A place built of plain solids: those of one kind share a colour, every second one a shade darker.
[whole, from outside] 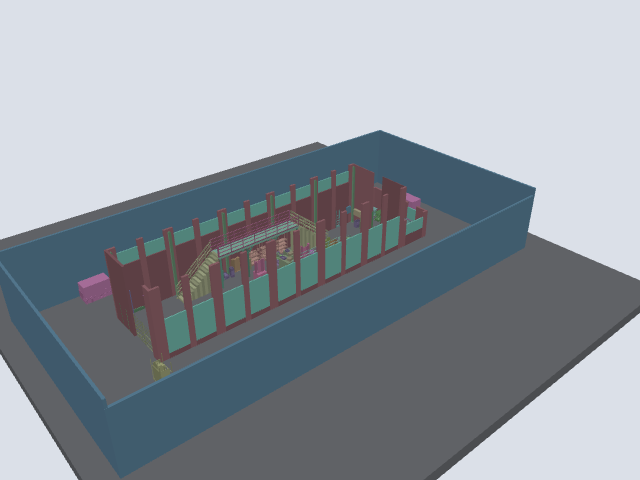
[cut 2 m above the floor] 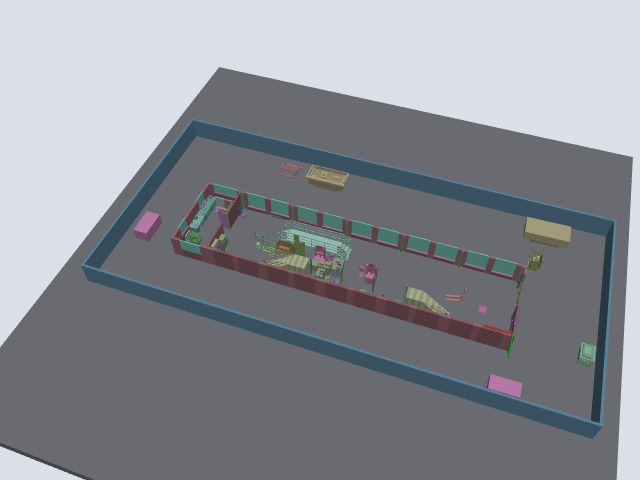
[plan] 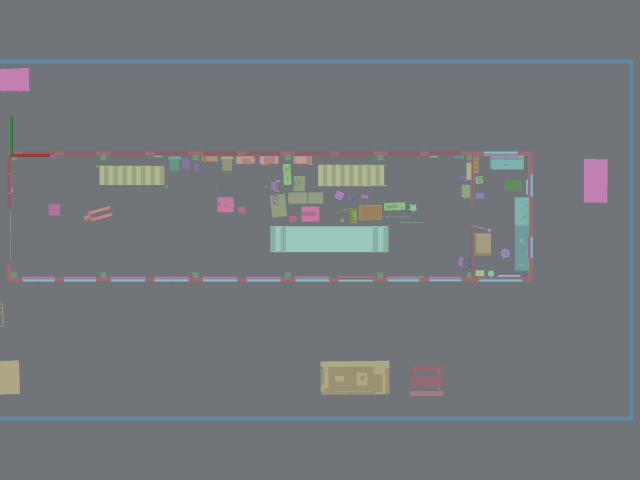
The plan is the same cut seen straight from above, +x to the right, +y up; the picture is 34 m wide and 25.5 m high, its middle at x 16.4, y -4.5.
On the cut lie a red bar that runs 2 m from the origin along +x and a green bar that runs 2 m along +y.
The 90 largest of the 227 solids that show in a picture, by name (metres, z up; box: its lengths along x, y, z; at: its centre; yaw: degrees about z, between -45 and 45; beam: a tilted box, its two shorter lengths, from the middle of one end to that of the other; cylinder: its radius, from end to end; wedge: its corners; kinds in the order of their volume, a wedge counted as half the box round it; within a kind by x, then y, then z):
{
 "yard_bound_1": {"box": [0.2, 19.18, 6.1], "at": [-6.48, -4.5, 3.0]},
 "yard_bound_2": {"box": [39.6, 0.2, 5.4], "at": [13.22, -13.99, 2.65]},
 "yard_bound_3": {"box": [39.6, 0.2, 6.1], "at": [13.22, 4.99, 3.0]},
 "yard_bound_4": {"box": [0.2, 19.18, 6.1], "at": [32.92, -4.5, 3.0]},
 "wall_1": {"box": [0.2, 0.91, 6.15], "at": [-0.1, -6.25, 3.02]},
 "wall_2": {"box": [0.2, 3.01, 6.15], "at": [-0.1, -1.3, 3.02]},
 "wall_3": {"box": [0.81, 0.2, 6.15], "at": [0.2, -6.6, 3.02]},
 "wall_4": {"box": [0.81, 0.2, 6.15], "at": [0.2, 0.1, 3.02]},
 "wall_5": {"box": [1.71, 0.2, 4.45], "at": [1.45, 0.1, 2.17]},
 "wall_6": {"box": [0.51, 0.2, 6.15], "at": [2.55, -6.6, 3.02]},
 "wall_7": {"box": [0.51, 0.2, 6.15], "at": [2.55, 0.1, 3.02]},
 "wall_8": {"box": [1.71, 0.2, 4.45], "at": [3.65, 0.1, 2.17]},
 "wall_9": {"box": [0.81, 0.2, 6.15], "at": [4.9, -6.6, 3.02]},
 "wall_10": {"box": [0.81, 0.2, 6.15], "at": [4.9, 0.1, 3.02]},
 "wall_11": {"box": [1.81, 0.2, 4.45], "at": [6.2, 0.1, 2.17]},
 "wall_12": {"box": [0.51, 0.2, 6.15], "at": [7.35, -6.6, 3.02]},
 "wall_13": {"box": [0.51, 0.2, 6.15], "at": [7.35, 0.1, 3.02]},
 "wall_14": {"box": [1.81, 0.2, 4.45], "at": [8.5, 0.1, 2.17]},
 "wall_15": {"box": [0.81, 0.2, 6.15], "at": [9.8, -6.6, 3.02]},
 "wall_16": {"box": [0.81, 0.2, 6.15], "at": [9.8, 0.1, 3.02]},
 "wall_17": {"box": [1.81, 0.2, 4.45], "at": [11.1, 0.1, 2.17]},
 "wall_18": {"box": [0.51, 0.2, 6.15], "at": [12.25, -6.6, 3.02]},
 "wall_19": {"box": [0.51, 0.2, 6.15], "at": [12.25, 0.1, 3.02]},
 "wall_20": {"box": [1.81, 0.2, 4.45], "at": [13.4, 0.1, 2.17]},
 "wall_21": {"box": [0.81, 0.2, 6.15], "at": [14.7, -6.6, 3.02]},
 "wall_22": {"box": [0.81, 0.2, 6.15], "at": [14.7, 0.1, 3.02]},
 "wall_23": {"box": [1.81, 0.2, 4.45], "at": [16.0, 0.1, 2.17]},
 "wall_24": {"box": [0.51, 0.2, 6.15], "at": [17.15, -6.6, 3.02]},
 "wall_25": {"box": [0.51, 0.2, 6.15], "at": [17.15, 0.1, 3.02]},
 "wall_26": {"box": [1.81, 0.2, 4.45], "at": [18.3, 0.1, 2.17]},
 "wall_27": {"box": [0.81, 0.2, 6.15], "at": [19.6, -6.6, 3.02]},
 "wall_28": {"box": [0.81, 0.2, 6.15], "at": [19.6, 0.1, 3.02]},
 "wall_29": {"box": [1.71, 0.2, 4.45], "at": [20.85, 0.1, 2.17]},
 "wall_30": {"box": [0.51, 0.2, 6.15], "at": [21.95, -6.6, 3.02]},
 "wall_31": {"box": [0.51, 0.2, 6.15], "at": [21.95, 0.1, 3.02]},
 "wall_32": {"box": [1.71, 0.2, 4.45], "at": [23.05, 0.1, 2.17]},
 "wall_33": {"box": [0.61, 0.2, 6.15], "at": [24.2, -6.6, 3.02]},
 "wall_34": {"box": [0.61, 0.2, 6.15], "at": [24.2, 0.1, 3.02]},
 "wall_35": {"box": [0.06, 2.71, 6.15], "at": [24.47, -5.15, 3.02]},
 "wall_36": {"box": [0.06, 2.71, 6.15], "at": [24.47, -1.35, 3.02]},
 "wall_37": {"box": [0.06, 2.71, 2.75], "at": [24.53, -5.15, 1.32]},
 "wall_38": {"box": [0.06, 2.71, 2.75], "at": [24.53, -1.35, 1.32]},
 "wall_39": {"box": [2.31, 0.2, 1.15], "at": [26.0, -6.6, 0.53]},
 "wall_40": {"box": [0.81, 0.2, 2.75], "at": [27.3, 0.1, 1.32]},
 "wall_41": {"box": [0.2, 1.26, 2.75], "at": [27.6, -6.08, 1.32]},
 "wall_42": {"box": [0.2, 2.11, 2.75], "at": [27.6, -3.25, 1.32]},
 "wall_43": {"box": [0.2, 1.21, 2.75], "at": [27.6, -0.4, 1.32]},
 "stair_1": {"box": [0.27, 1.02, 1.27], "at": [6.04, -1.07, 0.58]},
 "stair_2": {"box": [0.27, 1.02, 1.47], "at": [6.29, -1.07, 0.69]},
 "stair_3": {"box": [0.27, 1.02, 1.68], "at": [6.53, -1.07, 0.79]},
 "stair_4": {"box": [0.27, 1.02, 1.88], "at": [6.78, -1.07, 0.89]},
 "stair_5": {"box": [0.27, 1.02, 2.08], "at": [7.02, -1.07, 0.99]},
 "stair_6": {"box": [0.27, 1.02, 2.29], "at": [7.27, -1.07, 1.09]},
 "stair_7": {"box": [0.27, 1.02, 2.49], "at": [7.51, -1.07, 1.2]},
 "stair_8": {"box": [0.27, 1.02, 2.69], "at": [7.76, -1.07, 1.3]},
 "stair_9": {"box": [0.27, 1.02, 2.9], "at": [8.01, -1.07, 1.4]},
 "stair_10": {"box": [0.26, 1.14, 2.91], "at": [16.43, -1.07, 1.4]},
 "stair_11": {"box": [0.26, 1.14, 2.72], "at": [16.66, -1.07, 1.31]},
 "stair_12": {"box": [0.26, 1.14, 2.53], "at": [16.89, -1.07, 1.21]},
 "stair_13": {"box": [0.26, 1.14, 2.34], "at": [17.13, -1.07, 1.12]},
 "stair_14": {"box": [0.26, 1.14, 2.15], "at": [17.36, -1.07, 1.02]},
 "stair_15": {"box": [0.26, 1.14, 1.96], "at": [17.59, -1.07, 0.93]},
 "stair_16": {"box": [0.26, 1.14, 1.77], "at": [17.82, -1.07, 0.83]},
 "stair_17": {"box": [0.26, 1.14, 1.57], "at": [18.06, -1.07, 0.74]},
 "stair_18": {"box": [0.26, 1.14, 1.38], "at": [18.29, -1.07, 0.64]},
 "stair_19": {"box": [0.26, 1.14, 1.19], "at": [18.52, -1.07, 0.55]},
 "beyond_skip_1": {"box": [3.66, 1.78, 0.77], "at": [-1.4, -11.84, 0.91], "yaw": 1.5},
 "beyond_skip_2": {"box": [3.22, 1.61, 0.58], "at": [18.26, -11.82, 0.67], "yaw": 0.6},
 "beyond_pallets_1": {"box": [2.2, 1.15, 1.6], "at": [-0.19, 4.01, 0.74], "yaw": 0.6},
 "beyond_pallets_2": {"box": [1.26, 2.3, 1.07], "at": [31.04, -1.35, 0.53], "yaw": -0.1},
 "window_pane_1": {"box": [1.7, 0.1, 2.96], "at": [1.45, -6.65, 1.92]},
 "window_pane_2": {"box": [1.7, 0.1, 2.96], "at": [3.65, -6.65, 1.92]},
 "window_pane_3": {"box": [1.8, 0.1, 2.96], "at": [6.2, -6.65, 1.92]},
 "window_pane_4": {"box": [1.8, 0.1, 2.96], "at": [8.5, -6.65, 1.92]},
 "window_pane_5": {"box": [1.8, 0.1, 2.96], "at": [11.1, -6.65, 1.92]},
 "window_pane_6": {"box": [1.8, 0.1, 2.96], "at": [13.4, -6.65, 1.92]},
 "window_pane_7": {"box": [1.8, 0.1, 2.96], "at": [16.0, -6.65, 1.92]},
 "window_pane_8": {"box": [1.8, 0.1, 2.96], "at": [18.3, -6.65, 1.92]},
 "window_pane_9": {"box": [1.7, 0.1, 2.96], "at": [20.85, -6.65, 1.92]},
 "window_pane_10": {"box": [1.7, 0.1, 2.96], "at": [23.05, -6.65, 1.92]},
 "staging_1": {"box": [4.6, 1.4, 0.73], "at": [16.9, -4.45, 0.32]},
 "crate_1": {"box": [0.8, 1.2, 0.95], "at": [14.2, -2.67, 0.42], "yaw": 5.7},
 "crate_2": {"box": [1.0, 0.6, 0.95], "at": [15.22, -2.27, 0.42], "yaw": 0.1},
 "crate_3": {"box": [0.6, 0.8, 0.8], "at": [15.3, -1.5, 0.35], "yaw": -1.3},
 "crate_4": {"box": [0.8, 0.6, 0.8], "at": [16.18, -2.27, 0.35], "yaw": 0.1},
 "raised_floor_steel_grating_1": {"box": [8.2, 1.3, 0.2], "at": [12.22, -1.07, 2.95]},
 "test_machine_1": {"box": [0.85, 0.8, 0.85], "at": [11.38, -2.62, 0.38]},
 "test_machine_2": {"box": [0.95, 0.8, 0.65], "at": [15.88, -3.12, 0.28]},
 "spill_kit_1": {"box": [0.51, 0.62, 1.12], "at": [11.48, -0.52, 0.51]},
 "wheelie_bin_1": {"box": [0.51, 0.62, 1.12], "at": [8.67, -0.52, 0.51]}
}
